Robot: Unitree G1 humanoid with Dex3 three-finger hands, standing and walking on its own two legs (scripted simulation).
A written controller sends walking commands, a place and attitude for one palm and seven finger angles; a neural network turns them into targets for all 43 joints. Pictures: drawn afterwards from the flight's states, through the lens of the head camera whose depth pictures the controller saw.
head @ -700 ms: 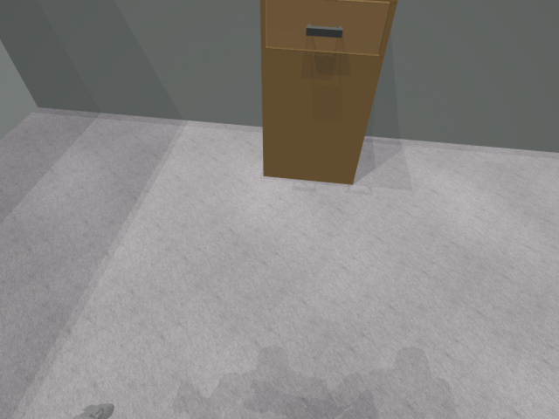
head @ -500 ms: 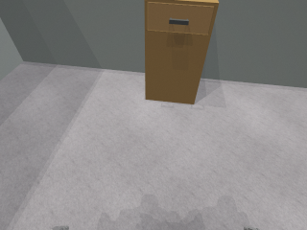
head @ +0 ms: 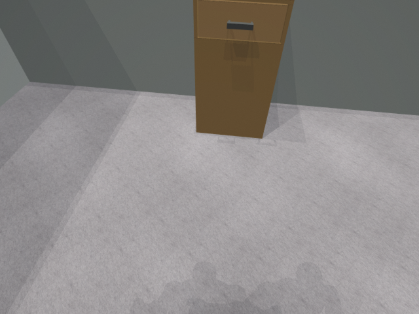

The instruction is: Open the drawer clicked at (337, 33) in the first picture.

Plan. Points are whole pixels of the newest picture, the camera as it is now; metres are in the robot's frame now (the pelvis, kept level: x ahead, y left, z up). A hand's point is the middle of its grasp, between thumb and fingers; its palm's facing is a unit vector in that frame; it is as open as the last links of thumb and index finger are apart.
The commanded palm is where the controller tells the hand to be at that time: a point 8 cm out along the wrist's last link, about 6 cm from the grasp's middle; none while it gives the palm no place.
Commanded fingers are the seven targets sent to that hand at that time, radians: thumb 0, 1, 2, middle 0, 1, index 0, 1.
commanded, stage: stand and wait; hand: left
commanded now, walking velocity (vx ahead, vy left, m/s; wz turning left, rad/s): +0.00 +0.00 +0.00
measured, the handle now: (240, 24) +1.42 -0.07 +0.01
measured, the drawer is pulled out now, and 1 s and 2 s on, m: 0.00 0.00 0.00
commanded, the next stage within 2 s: look at it before walking up in 0.12 s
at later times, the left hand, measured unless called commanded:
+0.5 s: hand out of the picture +0.07 +0.24 -0.16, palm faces -0.03 -0.94 -0.33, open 7.4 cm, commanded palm none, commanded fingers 0.00 0.90 0.90 -0.20 -0.30 -0.20 -0.30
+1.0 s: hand out of the picture +0.08 +0.23 -0.17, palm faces -0.05 -0.96 -0.29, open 7.4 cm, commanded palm none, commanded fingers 0.00 0.90 0.90 -0.20 -0.30 -0.20 -0.30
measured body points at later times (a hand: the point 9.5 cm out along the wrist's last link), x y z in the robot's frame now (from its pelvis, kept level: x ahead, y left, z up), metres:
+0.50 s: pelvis +0.00 -0.01 +0.00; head +0.00 -0.01 +0.45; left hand +0.07 +0.29 -0.13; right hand +0.07 -0.30 -0.13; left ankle +0.02 +0.12 -0.74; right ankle +0.02 -0.13 -0.74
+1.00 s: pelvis +0.02 +0.00 +0.00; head +0.01 +0.00 +0.45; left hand +0.08 +0.28 -0.15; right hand +0.08 -0.29 -0.14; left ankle +0.02 +0.12 -0.74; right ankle +0.02 -0.13 -0.74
